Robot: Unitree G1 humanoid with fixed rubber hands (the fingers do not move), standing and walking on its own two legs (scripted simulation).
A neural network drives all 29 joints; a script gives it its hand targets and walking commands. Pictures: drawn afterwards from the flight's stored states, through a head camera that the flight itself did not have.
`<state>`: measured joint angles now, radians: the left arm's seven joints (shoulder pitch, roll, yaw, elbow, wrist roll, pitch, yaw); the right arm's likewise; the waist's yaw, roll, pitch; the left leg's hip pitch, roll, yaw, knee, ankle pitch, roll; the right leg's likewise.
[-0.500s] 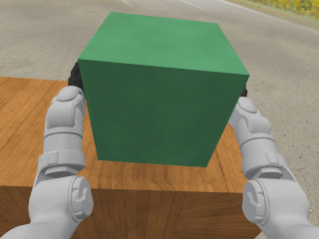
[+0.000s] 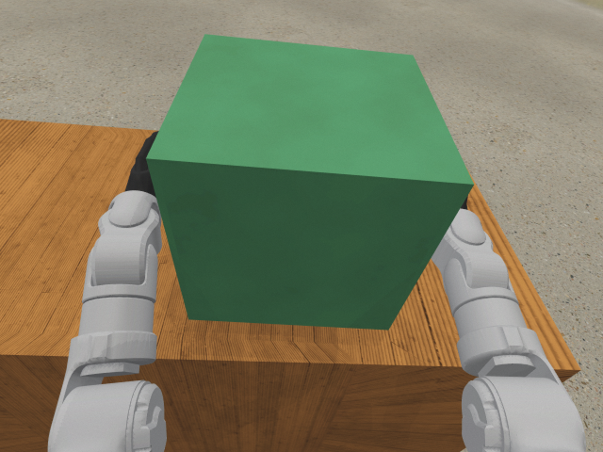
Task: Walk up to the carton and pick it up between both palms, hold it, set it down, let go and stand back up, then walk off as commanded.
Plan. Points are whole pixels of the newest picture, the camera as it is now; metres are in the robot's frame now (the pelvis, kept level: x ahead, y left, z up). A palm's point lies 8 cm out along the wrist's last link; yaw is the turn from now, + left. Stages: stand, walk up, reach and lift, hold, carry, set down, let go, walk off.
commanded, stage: set down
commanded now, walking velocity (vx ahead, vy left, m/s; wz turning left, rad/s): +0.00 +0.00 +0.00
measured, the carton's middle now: (300, 187) +0.44 +0.03 +0.14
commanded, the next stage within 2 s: none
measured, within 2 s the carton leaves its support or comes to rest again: neither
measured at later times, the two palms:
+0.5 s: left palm (161, 204) +0.39 +0.21 +0.14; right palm (448, 221) +0.39 -0.17 +0.14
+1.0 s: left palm (176, 206) +0.42 +0.20 +0.11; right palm (445, 231) +0.40 -0.18 +0.12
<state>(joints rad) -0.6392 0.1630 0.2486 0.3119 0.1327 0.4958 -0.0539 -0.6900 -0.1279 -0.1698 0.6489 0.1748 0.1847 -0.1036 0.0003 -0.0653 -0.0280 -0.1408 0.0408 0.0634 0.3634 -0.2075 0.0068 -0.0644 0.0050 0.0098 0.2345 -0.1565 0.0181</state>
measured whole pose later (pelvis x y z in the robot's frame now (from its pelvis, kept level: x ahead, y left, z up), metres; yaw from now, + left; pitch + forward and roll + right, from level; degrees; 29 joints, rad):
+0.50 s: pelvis +0.00 +0.00 +0.00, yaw +0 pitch -1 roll -1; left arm -0.67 0.13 0.29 0.51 0.13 0.35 -0.06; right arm -0.69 -0.13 -0.20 0.75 0.12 0.10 -0.09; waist 0.00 -0.06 -0.01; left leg -0.14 0.04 0.06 0.36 -0.21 0.01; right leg -0.06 0.00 0.01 0.24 -0.16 0.02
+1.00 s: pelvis +0.01 +0.00 +0.00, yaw +0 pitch +0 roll -1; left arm -0.75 0.14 0.30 0.74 0.13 0.20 -0.07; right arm -0.69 -0.10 -0.28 0.81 0.04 0.03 -0.09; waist 0.00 -0.05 0.02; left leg -0.14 0.04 0.06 0.36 -0.22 0.01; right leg -0.06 0.00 0.01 0.24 -0.17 0.02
